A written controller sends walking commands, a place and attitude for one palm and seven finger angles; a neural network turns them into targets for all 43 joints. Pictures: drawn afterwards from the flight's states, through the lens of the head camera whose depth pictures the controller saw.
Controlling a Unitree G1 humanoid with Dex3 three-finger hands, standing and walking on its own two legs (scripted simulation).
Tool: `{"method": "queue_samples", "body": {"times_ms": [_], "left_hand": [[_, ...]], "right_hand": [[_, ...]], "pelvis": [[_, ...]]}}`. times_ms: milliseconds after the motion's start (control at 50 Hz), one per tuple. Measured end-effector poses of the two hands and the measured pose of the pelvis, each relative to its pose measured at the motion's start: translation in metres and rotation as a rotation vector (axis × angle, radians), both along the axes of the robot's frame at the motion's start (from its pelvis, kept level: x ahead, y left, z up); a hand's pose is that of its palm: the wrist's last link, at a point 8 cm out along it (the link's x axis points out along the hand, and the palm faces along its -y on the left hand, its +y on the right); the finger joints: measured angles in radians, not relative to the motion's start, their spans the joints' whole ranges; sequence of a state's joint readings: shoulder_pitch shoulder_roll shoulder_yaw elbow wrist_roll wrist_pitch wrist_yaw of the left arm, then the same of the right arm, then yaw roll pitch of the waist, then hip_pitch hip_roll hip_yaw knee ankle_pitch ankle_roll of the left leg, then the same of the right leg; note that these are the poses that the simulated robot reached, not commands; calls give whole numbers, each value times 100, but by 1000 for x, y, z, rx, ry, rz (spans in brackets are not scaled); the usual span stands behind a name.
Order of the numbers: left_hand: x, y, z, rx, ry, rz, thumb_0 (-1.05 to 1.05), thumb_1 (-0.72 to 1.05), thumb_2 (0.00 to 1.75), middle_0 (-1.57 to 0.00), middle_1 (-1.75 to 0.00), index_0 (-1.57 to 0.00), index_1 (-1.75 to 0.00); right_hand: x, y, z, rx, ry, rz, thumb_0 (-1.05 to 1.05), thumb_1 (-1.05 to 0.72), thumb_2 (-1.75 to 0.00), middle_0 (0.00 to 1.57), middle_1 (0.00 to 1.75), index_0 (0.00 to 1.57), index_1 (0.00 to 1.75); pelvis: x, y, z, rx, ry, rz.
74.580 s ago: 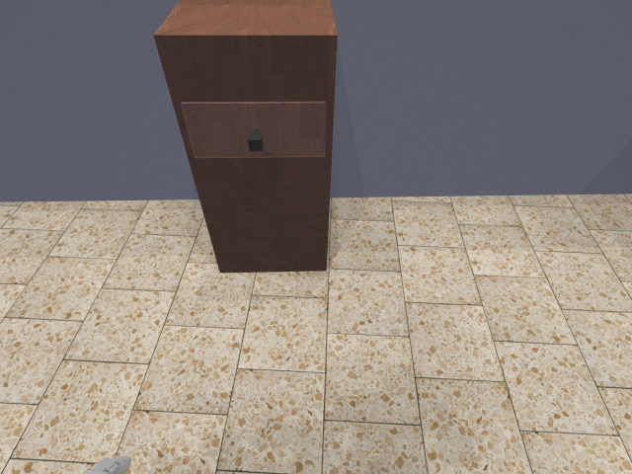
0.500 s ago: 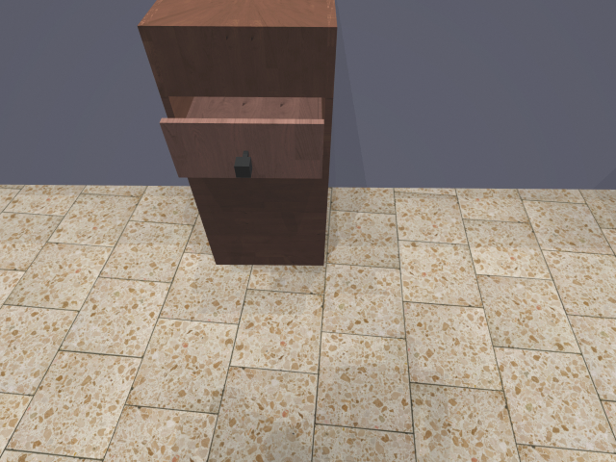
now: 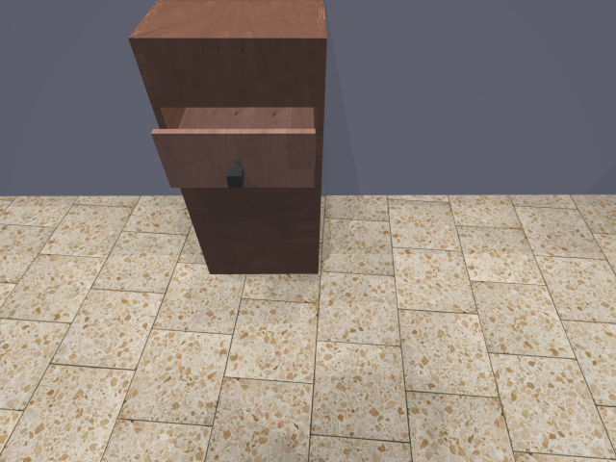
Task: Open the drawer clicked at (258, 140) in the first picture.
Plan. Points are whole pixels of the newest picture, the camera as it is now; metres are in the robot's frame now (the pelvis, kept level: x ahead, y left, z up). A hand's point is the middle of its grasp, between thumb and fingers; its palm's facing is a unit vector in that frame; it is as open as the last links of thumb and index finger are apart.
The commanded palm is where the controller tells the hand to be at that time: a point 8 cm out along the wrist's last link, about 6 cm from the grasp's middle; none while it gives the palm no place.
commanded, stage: look to check the result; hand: left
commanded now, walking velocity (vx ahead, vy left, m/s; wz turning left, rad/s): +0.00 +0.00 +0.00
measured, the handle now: (236, 172) +0.76 +0.21 -0.12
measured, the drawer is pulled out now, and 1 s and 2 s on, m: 0.11 0.11 0.11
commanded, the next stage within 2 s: take the last steps up to it in 0.56 s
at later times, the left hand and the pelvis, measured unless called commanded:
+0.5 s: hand out of the picture +0.04 +0.19 -0.17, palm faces +0.03 -0.97 -0.24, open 7.4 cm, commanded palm none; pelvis +0.01 -0.01 +0.00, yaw +0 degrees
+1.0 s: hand out of the picture +0.05 +0.18 -0.19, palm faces +0.06 -0.98 -0.19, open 7.4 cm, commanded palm none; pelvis +0.06 +0.00 -0.01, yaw +0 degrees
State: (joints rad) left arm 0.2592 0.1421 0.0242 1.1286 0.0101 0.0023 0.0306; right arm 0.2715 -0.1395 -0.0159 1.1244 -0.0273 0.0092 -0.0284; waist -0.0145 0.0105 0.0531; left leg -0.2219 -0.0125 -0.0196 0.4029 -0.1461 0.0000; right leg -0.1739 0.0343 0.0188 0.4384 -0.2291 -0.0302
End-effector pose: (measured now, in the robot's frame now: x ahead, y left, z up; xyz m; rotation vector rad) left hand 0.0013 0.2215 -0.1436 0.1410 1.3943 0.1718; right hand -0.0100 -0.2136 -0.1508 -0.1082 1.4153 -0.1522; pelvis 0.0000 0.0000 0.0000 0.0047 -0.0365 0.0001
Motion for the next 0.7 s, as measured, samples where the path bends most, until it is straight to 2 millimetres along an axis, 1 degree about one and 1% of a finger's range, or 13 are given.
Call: {"method": "queue_samples", "body": {"times_ms": [120, 220, 480, 700], "left_hand": [[1, 2, 1, 9, 9, 2, 1, 91, 90, -20, -30, -20, -30], [6, 4, 2, 18, 3, 0, 1, 91, 90, -20, -30, -20, -30], [29, 12, 6, 39, -43, -18, 1, 91, 90, -20, -30, -20, -30], [43, 18, 10, 54, -60, -29, 1, 91, 90, -20, -30, -20, -30]], "right_hand": [[1, -6, 1, -8, 10, 1, 0, -91, -90, 20, 29, 20, 30], [6, -11, 2, -18, 7, 5, 0, -91, -90, 20, 29, 20, 30], [28, -26, 5, -44, -32, 24, 0, -91, -90, 20, 29, 20, 30], [42, -35, 8, -62, -52, 37, 0, -91, -90, 20, 29, 20, 30]], "pelvis": [[3, -2, 0, 0, 0, 0], [5, -4, 1, 0, -1, 0], [9, -6, 2, -2, -4, 1], [14, -7, 3, 0, -2, -1]]}}
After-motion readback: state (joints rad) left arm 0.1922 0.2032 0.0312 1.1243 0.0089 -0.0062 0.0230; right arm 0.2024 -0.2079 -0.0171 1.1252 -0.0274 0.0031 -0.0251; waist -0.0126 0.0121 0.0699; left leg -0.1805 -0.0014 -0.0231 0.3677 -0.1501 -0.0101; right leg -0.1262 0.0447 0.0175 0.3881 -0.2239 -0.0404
